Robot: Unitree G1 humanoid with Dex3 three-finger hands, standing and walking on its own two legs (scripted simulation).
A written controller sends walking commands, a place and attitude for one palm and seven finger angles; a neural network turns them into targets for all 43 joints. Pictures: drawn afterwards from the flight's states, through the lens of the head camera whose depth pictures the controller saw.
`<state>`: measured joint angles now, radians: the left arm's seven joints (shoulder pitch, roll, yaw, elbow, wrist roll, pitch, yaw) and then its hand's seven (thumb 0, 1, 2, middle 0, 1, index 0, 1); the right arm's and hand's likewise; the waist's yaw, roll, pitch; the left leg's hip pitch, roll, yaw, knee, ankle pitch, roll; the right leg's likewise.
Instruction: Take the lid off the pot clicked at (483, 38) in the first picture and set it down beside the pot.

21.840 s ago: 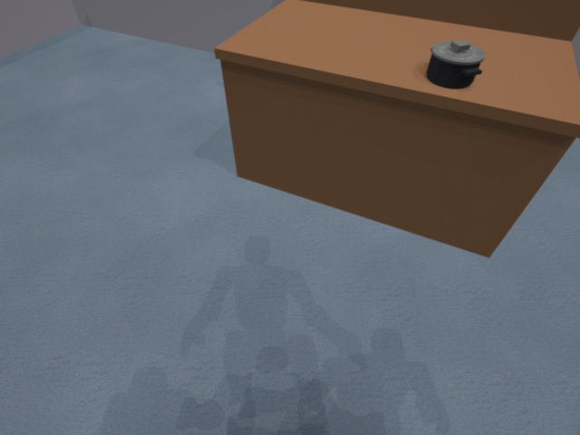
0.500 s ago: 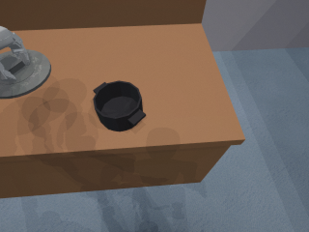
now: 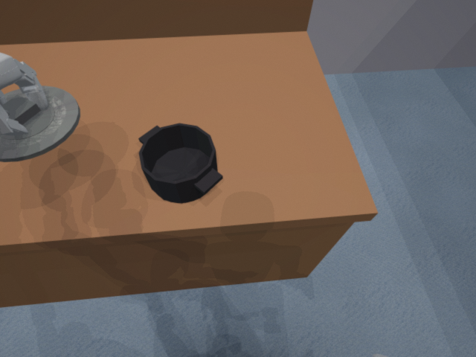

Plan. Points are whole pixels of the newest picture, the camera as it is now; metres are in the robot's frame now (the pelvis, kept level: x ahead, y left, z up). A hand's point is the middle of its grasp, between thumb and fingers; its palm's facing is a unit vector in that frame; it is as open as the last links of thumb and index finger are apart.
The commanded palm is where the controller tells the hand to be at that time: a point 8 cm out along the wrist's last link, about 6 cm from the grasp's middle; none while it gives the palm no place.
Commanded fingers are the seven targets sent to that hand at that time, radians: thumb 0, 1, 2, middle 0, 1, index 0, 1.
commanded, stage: lower the lid onto the table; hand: left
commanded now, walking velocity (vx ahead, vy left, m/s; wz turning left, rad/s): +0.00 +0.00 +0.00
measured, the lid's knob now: (18, 110) +0.47 +0.35 +0.13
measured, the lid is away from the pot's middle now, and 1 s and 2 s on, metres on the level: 0.23 0.24 0.24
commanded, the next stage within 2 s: none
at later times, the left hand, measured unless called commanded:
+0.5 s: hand (17, 134) +0.43 +0.35 +0.12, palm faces -0.41 -0.10 -0.91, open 7.8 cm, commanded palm +0.45 +0.35 +0.18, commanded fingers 0.00 0.63 0.96 -0.85 -1.06 -0.85 -1.06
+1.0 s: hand (24, 149) +0.43 +0.36 +0.08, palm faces -0.46 -0.10 -0.88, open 7.8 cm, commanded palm +0.46 +0.35 +0.15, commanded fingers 0.00 0.63 0.96 -0.85 -1.06 -0.85 -1.06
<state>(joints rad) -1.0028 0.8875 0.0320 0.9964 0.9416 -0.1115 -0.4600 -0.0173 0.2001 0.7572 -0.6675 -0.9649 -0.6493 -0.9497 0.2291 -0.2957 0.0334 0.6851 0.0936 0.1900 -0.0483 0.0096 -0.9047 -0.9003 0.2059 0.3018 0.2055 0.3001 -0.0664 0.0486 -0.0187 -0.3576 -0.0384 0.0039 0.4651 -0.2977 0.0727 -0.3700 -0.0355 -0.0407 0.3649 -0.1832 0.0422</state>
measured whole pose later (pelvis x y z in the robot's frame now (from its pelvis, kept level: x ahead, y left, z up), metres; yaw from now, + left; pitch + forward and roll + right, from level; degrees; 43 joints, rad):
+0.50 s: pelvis +0.00 +0.00 +0.00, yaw +0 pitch +12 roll -2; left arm -0.96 0.87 0.01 1.03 0.95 -0.15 -0.42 -0.02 0.20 0.76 -0.67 -0.96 -0.65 -0.95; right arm 0.25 -0.30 0.02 0.70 0.09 0.19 -0.07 0.01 -0.90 -0.90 0.21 0.30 0.21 0.30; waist -0.07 0.04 -0.02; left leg -0.39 -0.04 0.00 0.49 -0.31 0.07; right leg -0.40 -0.03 -0.04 0.38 -0.19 0.04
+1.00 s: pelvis +0.00 +0.00 -0.01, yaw -1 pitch +13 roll -3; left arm -0.92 0.89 0.03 1.06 0.97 -0.19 -0.39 -0.02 0.20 0.76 -0.66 -0.96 -0.65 -0.95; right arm 0.28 -0.30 0.02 0.72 0.09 0.19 -0.09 0.01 -0.90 -0.90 0.21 0.30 0.21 0.30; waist -0.09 0.02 -0.03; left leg -0.45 -0.03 0.01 0.54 -0.33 0.08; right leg -0.45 -0.03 -0.03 0.42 -0.20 0.04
